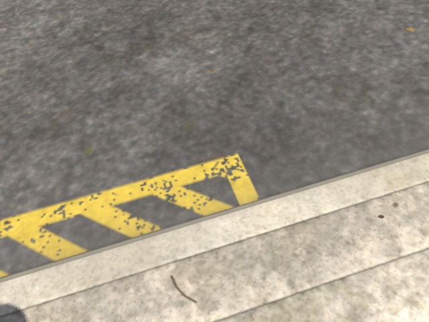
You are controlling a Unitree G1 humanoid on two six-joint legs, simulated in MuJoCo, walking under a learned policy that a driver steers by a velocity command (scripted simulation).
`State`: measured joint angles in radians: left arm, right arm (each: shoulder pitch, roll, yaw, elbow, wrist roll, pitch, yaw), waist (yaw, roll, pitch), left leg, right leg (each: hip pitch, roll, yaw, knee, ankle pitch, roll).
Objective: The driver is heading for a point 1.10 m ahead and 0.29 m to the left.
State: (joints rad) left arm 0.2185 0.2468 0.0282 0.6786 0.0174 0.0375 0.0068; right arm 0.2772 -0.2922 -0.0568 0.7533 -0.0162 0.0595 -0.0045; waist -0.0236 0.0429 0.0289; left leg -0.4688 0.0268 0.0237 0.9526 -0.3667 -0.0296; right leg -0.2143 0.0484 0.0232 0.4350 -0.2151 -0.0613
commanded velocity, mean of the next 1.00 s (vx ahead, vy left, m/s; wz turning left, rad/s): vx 0.17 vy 0.00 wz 0.39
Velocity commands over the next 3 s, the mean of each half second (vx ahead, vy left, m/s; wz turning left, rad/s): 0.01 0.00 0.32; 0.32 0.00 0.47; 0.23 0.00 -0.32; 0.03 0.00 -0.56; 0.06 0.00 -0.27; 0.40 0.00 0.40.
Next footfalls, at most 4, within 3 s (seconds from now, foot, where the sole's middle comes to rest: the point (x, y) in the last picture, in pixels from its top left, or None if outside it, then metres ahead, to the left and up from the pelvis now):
0.18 left None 0.02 0.11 -0.78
0.54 right None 0.06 -0.10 -0.78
1.04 left None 0.16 0.23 -0.78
1.50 right None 0.40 0.16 -0.78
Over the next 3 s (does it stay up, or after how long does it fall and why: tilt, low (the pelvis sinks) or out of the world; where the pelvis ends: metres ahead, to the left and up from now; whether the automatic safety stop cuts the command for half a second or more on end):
stays up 0.50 0.29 -0.02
